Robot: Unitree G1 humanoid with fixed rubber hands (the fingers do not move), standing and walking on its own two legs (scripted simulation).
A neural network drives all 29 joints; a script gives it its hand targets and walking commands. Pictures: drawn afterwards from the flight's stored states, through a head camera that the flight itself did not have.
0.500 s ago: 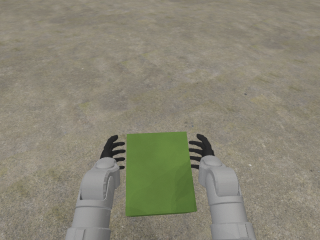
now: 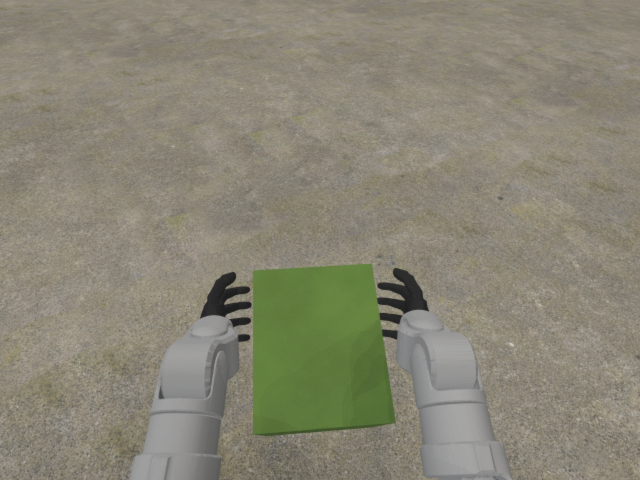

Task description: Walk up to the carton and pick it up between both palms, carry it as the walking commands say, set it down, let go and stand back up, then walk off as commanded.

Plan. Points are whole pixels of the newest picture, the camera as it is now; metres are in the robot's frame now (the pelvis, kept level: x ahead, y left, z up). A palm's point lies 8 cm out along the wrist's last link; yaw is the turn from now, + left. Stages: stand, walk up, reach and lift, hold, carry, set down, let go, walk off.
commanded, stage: carry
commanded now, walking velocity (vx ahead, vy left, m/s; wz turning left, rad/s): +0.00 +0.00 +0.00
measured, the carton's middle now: (316, 354) +0.30 -0.01 -0.03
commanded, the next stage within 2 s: hold in 1.80 s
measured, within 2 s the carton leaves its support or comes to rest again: neither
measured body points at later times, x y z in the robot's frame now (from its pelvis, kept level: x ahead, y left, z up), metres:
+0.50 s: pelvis +0.01 +0.01 +0.00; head -0.01 +0.00 +0.45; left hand +0.31 +0.13 +0.05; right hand +0.31 -0.12 +0.04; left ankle +0.07 +0.06 -0.72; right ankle +0.05 -0.11 -0.72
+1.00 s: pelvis +0.03 +0.02 +0.00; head +0.01 +0.01 +0.45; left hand +0.33 +0.14 +0.04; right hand +0.33 -0.11 +0.04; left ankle +0.07 +0.06 -0.72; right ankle +0.05 -0.11 -0.72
